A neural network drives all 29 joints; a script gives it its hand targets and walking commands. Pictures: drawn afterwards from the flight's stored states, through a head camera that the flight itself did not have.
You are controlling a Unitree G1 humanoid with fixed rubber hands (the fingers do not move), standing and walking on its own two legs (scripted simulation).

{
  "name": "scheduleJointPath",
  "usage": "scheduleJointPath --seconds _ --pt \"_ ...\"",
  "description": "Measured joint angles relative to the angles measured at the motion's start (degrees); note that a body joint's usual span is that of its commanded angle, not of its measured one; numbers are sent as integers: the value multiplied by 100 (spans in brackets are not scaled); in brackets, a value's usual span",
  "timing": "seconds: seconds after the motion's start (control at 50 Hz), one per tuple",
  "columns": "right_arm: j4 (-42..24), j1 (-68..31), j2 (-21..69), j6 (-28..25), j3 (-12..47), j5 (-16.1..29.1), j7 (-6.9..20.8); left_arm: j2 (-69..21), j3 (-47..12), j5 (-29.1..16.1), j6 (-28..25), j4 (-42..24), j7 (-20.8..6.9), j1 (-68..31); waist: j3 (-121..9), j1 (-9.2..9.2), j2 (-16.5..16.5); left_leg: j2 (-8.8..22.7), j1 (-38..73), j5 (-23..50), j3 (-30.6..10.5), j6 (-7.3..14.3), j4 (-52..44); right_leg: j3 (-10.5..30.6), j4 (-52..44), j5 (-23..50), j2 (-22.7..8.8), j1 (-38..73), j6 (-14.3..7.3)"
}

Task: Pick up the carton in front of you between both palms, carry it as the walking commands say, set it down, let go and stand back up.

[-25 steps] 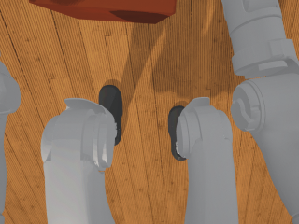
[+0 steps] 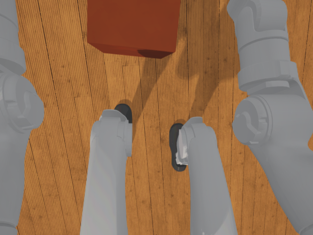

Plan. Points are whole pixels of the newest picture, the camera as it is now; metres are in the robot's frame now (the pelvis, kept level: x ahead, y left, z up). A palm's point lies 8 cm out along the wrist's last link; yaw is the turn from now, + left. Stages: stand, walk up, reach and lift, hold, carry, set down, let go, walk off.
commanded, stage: set down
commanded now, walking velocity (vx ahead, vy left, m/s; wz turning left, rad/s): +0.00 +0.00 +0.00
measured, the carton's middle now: (134, 16) +0.56 +0.11 -0.37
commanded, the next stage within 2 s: let go in 0.44 s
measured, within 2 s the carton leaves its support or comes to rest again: neither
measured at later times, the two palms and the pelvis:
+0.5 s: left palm out of the picture +0.55 +0.32 +0.04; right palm out of the picture +0.58 -0.07 +0.04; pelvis +0.03 +0.01 +0.14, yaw +3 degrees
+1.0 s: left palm out of the picture +0.39 +0.30 +0.13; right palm out of the picture +0.44 -0.14 +0.14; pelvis +0.07 +0.01 +0.24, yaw +6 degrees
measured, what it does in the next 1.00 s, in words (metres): rises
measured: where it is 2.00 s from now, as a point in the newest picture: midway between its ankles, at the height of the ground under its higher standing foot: (151, 147)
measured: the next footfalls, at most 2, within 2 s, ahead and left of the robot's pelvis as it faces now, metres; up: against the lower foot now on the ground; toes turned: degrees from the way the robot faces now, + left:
none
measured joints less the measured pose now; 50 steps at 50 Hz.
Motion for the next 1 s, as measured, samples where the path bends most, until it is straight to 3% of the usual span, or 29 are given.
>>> scheduleJointPath --seconds 0.26,0.56,0.66,0.78,1.0 --pt "-496 678 85 99 21 -76 74 -99 139 -84 151 -450 -126 621 -478 -56 98 -80 1132 336 54 4 -1675 113 -1707 449 -133 1056 -23" --pt "-659 1451 445 -128 -338 -817 380 -562 747 683 -185 -466 -296 1337 -744 -102 99 -112 2718 963 94 -5 -3792 229 -3812 1182 -240 2534 -51" --pt "-1046 2372 489 -195 -30 -989 487 -827 673 825 -207 -1049 -242 2307 -774 -71 122 -139 3345 1108 105 0 -4396 256 -4424 1346 -290 3150 -67" --pt "-1447 3855 481 -489 406 -889 636 -1113 353 486 -437 -1826 -152 3935 -916 -43 151 -164 4246 1218 123 0 -5059 290 -5112 1491 -343 4043 -91" --pt "-1437 5947 436 -1193 833 -671 949 -1485 -141 97 -1069 -2293 -96 6289 -1322 -115 171 -184 5847 1314 151 -39 -5910 341 -5956 1624 -401 5612 -156"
